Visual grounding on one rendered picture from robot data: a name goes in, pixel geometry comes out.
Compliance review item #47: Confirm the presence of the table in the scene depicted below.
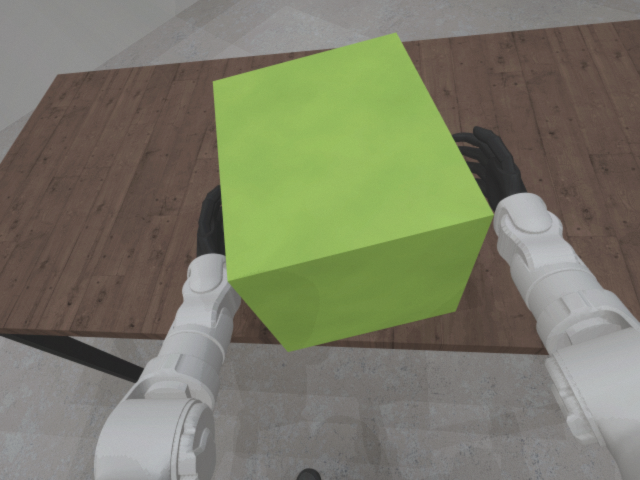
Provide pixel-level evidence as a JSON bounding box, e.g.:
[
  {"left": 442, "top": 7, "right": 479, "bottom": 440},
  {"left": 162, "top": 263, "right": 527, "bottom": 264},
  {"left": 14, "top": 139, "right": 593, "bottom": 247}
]
[{"left": 0, "top": 20, "right": 640, "bottom": 383}]

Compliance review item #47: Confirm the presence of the robot left upper arm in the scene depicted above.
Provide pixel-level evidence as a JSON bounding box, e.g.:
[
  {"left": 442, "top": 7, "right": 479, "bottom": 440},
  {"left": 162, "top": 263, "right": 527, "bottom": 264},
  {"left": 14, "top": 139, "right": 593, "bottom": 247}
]
[{"left": 95, "top": 398, "right": 216, "bottom": 480}]

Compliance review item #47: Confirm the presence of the carton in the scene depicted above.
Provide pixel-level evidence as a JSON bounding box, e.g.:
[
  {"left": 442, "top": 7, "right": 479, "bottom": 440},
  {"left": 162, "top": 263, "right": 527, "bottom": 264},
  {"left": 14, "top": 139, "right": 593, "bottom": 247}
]
[{"left": 213, "top": 33, "right": 494, "bottom": 352}]

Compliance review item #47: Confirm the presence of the robot right upper arm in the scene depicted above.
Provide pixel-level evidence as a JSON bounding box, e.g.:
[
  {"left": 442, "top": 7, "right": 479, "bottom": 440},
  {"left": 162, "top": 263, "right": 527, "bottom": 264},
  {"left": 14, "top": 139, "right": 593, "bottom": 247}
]
[{"left": 544, "top": 327, "right": 640, "bottom": 480}]

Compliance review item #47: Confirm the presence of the left robot forearm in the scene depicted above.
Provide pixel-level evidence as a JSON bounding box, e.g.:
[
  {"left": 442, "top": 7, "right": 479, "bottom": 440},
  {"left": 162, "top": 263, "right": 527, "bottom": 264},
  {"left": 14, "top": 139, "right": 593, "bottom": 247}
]
[{"left": 94, "top": 254, "right": 241, "bottom": 478}]

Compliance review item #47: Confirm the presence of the left robot hand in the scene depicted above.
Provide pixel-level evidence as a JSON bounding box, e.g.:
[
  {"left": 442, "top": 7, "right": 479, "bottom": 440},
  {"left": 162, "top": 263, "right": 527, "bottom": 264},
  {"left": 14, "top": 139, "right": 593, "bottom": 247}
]
[{"left": 197, "top": 185, "right": 226, "bottom": 257}]

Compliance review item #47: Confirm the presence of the right robot hand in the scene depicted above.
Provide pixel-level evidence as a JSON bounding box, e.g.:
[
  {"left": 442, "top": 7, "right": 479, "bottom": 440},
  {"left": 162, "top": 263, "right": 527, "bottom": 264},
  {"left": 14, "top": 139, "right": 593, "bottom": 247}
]
[{"left": 452, "top": 126, "right": 528, "bottom": 212}]

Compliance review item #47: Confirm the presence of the right robot forearm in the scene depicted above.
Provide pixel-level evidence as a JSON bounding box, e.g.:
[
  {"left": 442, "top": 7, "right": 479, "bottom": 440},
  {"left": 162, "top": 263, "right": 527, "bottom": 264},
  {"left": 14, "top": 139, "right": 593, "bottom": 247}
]
[{"left": 493, "top": 193, "right": 640, "bottom": 357}]

